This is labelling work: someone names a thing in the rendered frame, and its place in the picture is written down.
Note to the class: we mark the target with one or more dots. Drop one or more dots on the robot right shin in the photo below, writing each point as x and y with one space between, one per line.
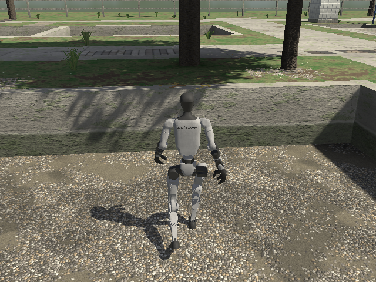
195 204

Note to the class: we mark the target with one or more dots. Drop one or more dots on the robot left upper arm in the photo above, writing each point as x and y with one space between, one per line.
165 133

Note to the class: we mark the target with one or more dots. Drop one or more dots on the robot right upper arm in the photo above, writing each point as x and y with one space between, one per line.
205 123

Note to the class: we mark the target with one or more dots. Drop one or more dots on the left robot hand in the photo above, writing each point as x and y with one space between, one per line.
158 161

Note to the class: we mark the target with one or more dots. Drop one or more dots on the left robot forearm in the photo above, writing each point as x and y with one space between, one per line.
158 152

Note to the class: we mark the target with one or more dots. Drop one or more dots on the right robot forearm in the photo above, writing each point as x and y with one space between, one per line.
217 158

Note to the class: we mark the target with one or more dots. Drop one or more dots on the right robot hand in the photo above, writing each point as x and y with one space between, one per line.
222 175

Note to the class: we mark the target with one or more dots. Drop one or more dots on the left robot thigh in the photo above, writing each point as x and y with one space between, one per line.
172 183

